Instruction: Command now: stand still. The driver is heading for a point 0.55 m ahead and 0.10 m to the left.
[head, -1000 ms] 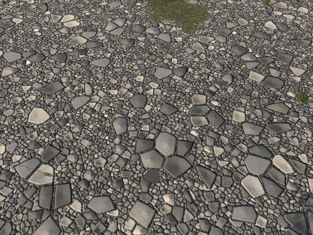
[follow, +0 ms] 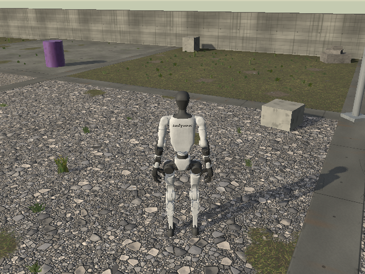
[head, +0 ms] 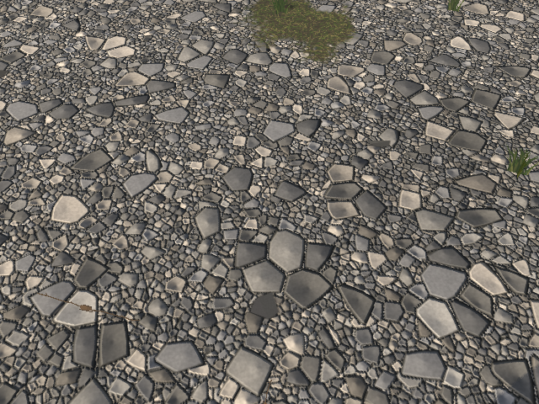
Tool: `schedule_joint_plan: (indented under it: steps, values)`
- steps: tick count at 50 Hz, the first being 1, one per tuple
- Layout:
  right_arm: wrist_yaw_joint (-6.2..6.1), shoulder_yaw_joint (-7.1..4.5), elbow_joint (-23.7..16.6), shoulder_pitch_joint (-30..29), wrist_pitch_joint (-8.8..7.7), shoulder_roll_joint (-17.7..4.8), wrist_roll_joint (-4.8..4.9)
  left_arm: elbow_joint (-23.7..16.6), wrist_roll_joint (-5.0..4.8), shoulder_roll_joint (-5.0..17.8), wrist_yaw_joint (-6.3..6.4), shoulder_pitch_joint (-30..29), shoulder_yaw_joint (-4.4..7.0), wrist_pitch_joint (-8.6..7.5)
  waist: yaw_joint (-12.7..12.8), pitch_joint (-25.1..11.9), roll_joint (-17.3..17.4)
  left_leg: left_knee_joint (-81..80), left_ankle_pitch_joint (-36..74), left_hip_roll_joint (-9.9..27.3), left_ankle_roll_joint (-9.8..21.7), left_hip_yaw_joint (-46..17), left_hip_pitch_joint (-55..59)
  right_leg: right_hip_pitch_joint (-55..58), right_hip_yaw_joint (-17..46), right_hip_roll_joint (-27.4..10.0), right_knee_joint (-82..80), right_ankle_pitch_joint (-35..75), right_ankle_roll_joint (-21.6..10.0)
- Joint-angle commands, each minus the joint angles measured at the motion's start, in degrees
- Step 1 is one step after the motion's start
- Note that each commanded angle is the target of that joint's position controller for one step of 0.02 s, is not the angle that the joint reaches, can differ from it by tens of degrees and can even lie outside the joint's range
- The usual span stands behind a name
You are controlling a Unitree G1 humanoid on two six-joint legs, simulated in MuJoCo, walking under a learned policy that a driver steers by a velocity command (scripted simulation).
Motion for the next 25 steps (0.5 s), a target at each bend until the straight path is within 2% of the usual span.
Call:
schedule_joint_plan:
  steps: [1, 3, 4, 7, 8, 10, 11, 12, 14, 15, 16, 17, 18, 19, 20, 21, 22, 23, 25]
  values:
    - [-0.18, -0.62, -0.55, 3.50, -0.32, -4.62, 0.00, -0.52, -0.01, 4.71, 0.16, 3.10, 0.54, -0.25, 0.06, 2.55, -0.27, -4.65, 1.96, 5.65, 1.48, -5.28, -2.73, -1.31, 4.84, -5.60, -3.53, 3.55, -1.78]
    - [-0.21, -0.58, -0.41, 3.77, -0.36, -4.42, 0.00, -0.47, -0.01, 4.54, 0.18, 3.39, 0.48, -0.27, 0.06, 2.56, -0.22, -4.60, 2.16, 5.65, 1.50, -5.28, -2.73, -1.34, 4.77, -5.59, -3.39, 3.76, -1.76]
    - [-0.18, -0.53, -0.25, 4.31, -0.34, -4.25, -0.07, -0.35, 0.04, 4.24, 0.18, 3.92, 0.38, -0.23, 0.01, 1.33, -0.07, -5.21, -2.33, 5.28, 1.59, -5.27, -2.37, -1.00, 4.53, -5.07, -3.65, -0.40, -1.85]
    - [0.06, -1.82, -0.95, 5.06, 0.42, -6.97, -0.30, -1.79, 0.56, 5.36, -0.09, 3.60, 1.08, 0.25, -0.61, 4.08, 2.53, -5.63, -25.41, 4.63, 4.28, -7.83, -5.05, -7.31, 2.18, -1.29, 1.66, -20.70, -3.68]
    - [0.17, -2.08, -1.06, 6.38, 0.64, -7.21, -0.33, -2.79, 0.94, 5.00, -0.37, 2.54, 1.12, 0.25, -1.42, 6.46, 3.62, -7.16, -31.30, 6.31, 5.84, -10.94, -5.38, -11.77, 1.60, -0.47, 4.43, -24.02, -4.03]
    - [0.08, -2.97, -0.08, 10.41, 0.59, -8.48, -0.34, -5.05, 1.55, 2.07, -1.16, 0.25, 0.57, -0.59, -2.80, 7.86, 8.60, -13.41, -37.10, 13.91, 9.96, -21.36, -2.43, -17.55, -3.88, 0.88, 14.99, -16.81, -3.33]
    - [0.09, -3.39, -0.06, 10.41, 0.32, -8.90, -0.45, -6.18, 1.93, 2.26, -1.50, -0.99, 0.60, -1.28, -2.86, 8.75, 8.62, -15.57, -35.20, 17.47, 11.69, -24.60, -3.43, -18.07, -5.10, -1.16, 19.40, -12.90, -3.01]
    - [0.26, -3.61, -0.52, 9.61, -0.09, -9.03, -0.69, -6.97, 1.79, 3.13, -1.82, -1.50, 0.89, -1.93, -2.34, 8.49, 7.17, -16.30, -32.02, 18.30, 12.20, -24.92, -3.95, -18.28, -4.96, -2.43, 21.48, -13.16, -2.97]
    - [0.62, -4.01, -1.49, 7.09, -0.91, -9.40, -0.74, -7.75, 1.39, 3.30, -2.51, -0.27, 1.23, -3.02, -0.56, 7.66, 6.17, -14.75, -26.46, 16.69, 11.09, -20.51, -4.87, -15.62, -5.41, -3.15, 19.04, -14.62, -3.29]
    - [0.80, -4.01, -2.06, 5.36, -1.08, -8.99, -0.31, -7.57, 1.09, 2.83, -2.65, 1.58, 1.33, -3.51, 0.97, 7.59, 5.99, -13.04, -24.68, 14.39, 10.10, -17.50, -8.66, -9.76, -6.51, -2.40, 14.11, -13.20, -3.54]
    - [0.96, -4.07, -2.83, 2.92, -1.11, -8.77, 0.22, -6.13, 0.66, 1.89, -2.52, 6.49, 1.41, -3.96, 3.69, 7.68, 5.72, -9.68, -23.90, 11.63, 9.04, -14.43, -14.97, 0.08, -8.15, -0.98, 6.75, -8.80, -3.82]
    - [1.08, -4.00, -3.73, 1.55, -1.27, -7.87, 0.16, -3.94, 0.38, 2.40, -2.09, 12.21, 1.93, -4.22, 5.76, 7.42, 3.30, -4.38, -22.43, 8.47, 8.03, -12.13, -20.88, 9.52, -8.04, 0.56, 1.96, -7.17, -3.47]
    - [1.34, -3.29, -5.47, -0.51, -1.96, -5.15, 0.05, -2.96, 1.05, 5.98, -1.30, 17.97, 2.92, -4.69, 7.98, 6.09, -4.93, 8.25, -19.33, 3.67, 5.93, -6.84, -28.29, 17.47, 3.49, -7.89, -5.31, -14.52, -4.04]
    - [1.86, -2.01, -7.76, -0.81, -2.69, -0.21, 0.26, -2.57, 0.95, 12.34, -0.95, 24.44, 4.35, -4.81, 8.89, 1.47, -17.34, 26.26, -18.66, -3.07, 4.10, 2.08, -35.58, 22.60, 26.02, -21.98, -15.95, -31.73, -7.36]
    - [2.29, -3.17, -8.67, -1.67, -2.71, -5.43, -1.39, -1.73, 1.25, 12.74, -0.58, 23.34, 4.81, -3.99, 6.98, 4.78, -13.10, 36.49, -18.07, 0.05, 5.05, -0.33, -37.30, 14.92, 31.84, -26.12, -16.62, -37.33, -11.04]
    - [3.06, -3.43, -8.66, -2.98, -2.92, -6.04, -1.48, -4.42, 1.26, 8.89, -0.80, 16.26, 3.89, -4.20, 3.71, 8.95, -5.39, 40.33, -11.91, 2.88, 5.49, -2.69, -37.75, 10.03, 26.56, -23.74, -16.72, -34.47, -10.34]
    - [3.63, -3.15, -7.87, -1.63, -3.27, -4.20, -1.12, -5.90, 0.89, 7.59, -1.02, 12.30, 3.49, -4.82, 1.88, 9.40, -3.55, 40.42, -7.00, 3.93, 5.11, -3.63, -36.35, 7.86, 19.85, -21.07, -17.27, -26.76, -8.86]
    - [3.98, -3.21, -7.18, -0.34, -3.40, -3.65, -0.97, -6.68, 0.71, 6.65, -0.94, 10.52, 3.17, -5.41, 0.56, 8.48, -2.98, 39.98, -3.30, 4.67, 4.55, -3.38, -34.64, 7.95, 13.81, -18.85, -17.53, -18.28, -7.45]
    - [4.37, -3.51, -6.92, -0.07, -2.84, -3.70, -1.31, -6.20, 0.65, 4.97, -0.67, 12.18, 2.51, -6.33, 0.18, 5.83, -2.59, 41.34, 0.93, 4.32, 3.72, -1.32, -34.42, 10.54, 4.53, -16.10, -15.77, -2.36, -5.92]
